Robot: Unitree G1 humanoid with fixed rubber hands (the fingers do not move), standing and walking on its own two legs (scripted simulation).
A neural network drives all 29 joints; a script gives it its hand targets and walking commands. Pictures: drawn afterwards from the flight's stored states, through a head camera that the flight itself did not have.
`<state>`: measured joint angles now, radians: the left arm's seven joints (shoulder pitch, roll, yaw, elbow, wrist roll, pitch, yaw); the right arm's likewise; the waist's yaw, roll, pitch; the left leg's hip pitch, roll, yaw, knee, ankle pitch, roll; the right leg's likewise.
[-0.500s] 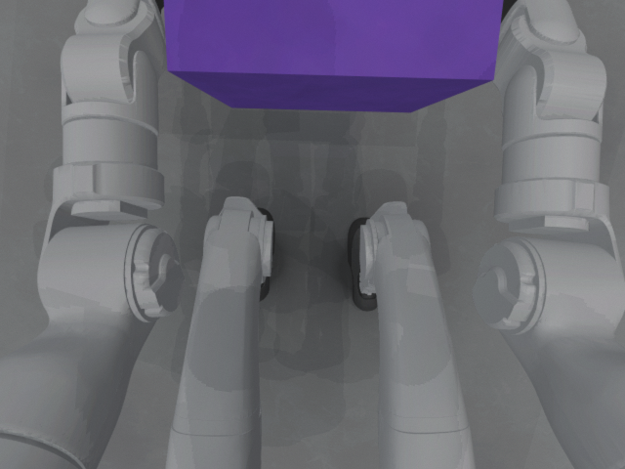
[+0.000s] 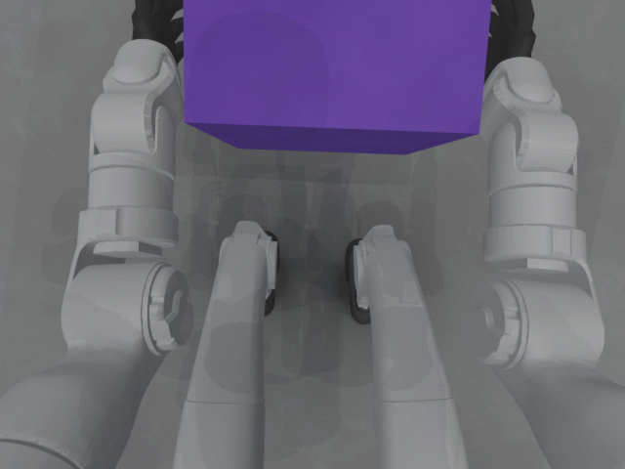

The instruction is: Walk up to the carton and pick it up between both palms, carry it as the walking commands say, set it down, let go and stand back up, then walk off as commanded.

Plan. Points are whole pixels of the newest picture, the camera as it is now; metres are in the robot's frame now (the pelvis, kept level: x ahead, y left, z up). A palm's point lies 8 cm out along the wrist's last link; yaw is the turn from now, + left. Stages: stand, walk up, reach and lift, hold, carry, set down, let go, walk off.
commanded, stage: reach and lift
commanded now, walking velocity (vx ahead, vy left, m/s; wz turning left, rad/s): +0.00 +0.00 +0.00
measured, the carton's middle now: (328, 76) +0.50 -0.01 -0.13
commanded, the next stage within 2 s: none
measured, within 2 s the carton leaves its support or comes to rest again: neither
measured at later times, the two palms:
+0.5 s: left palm (125, 44) +0.48 +0.16 +0.00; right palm (548, 61) +0.47 -0.18 +0.00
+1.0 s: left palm (63, 31) +0.46 +0.17 +0.07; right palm (615, 57) +0.45 -0.17 +0.07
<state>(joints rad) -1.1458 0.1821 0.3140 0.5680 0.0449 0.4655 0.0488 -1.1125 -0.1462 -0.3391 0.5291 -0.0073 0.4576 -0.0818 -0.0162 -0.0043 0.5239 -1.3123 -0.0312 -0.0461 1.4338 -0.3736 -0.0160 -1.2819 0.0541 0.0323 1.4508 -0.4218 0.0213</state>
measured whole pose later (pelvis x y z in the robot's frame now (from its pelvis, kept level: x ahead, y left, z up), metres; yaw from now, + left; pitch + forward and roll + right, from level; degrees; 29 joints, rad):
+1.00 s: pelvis +0.03 -0.01 +0.12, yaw +1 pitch +3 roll -1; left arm -0.82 0.07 0.33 0.44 0.14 0.46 -0.03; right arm -0.78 0.00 -0.35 0.39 -0.12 0.45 -0.04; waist -0.01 -0.01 0.52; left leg -0.69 -0.02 -0.07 0.85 -0.21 -0.02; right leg -0.67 0.04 0.03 0.87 -0.26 0.00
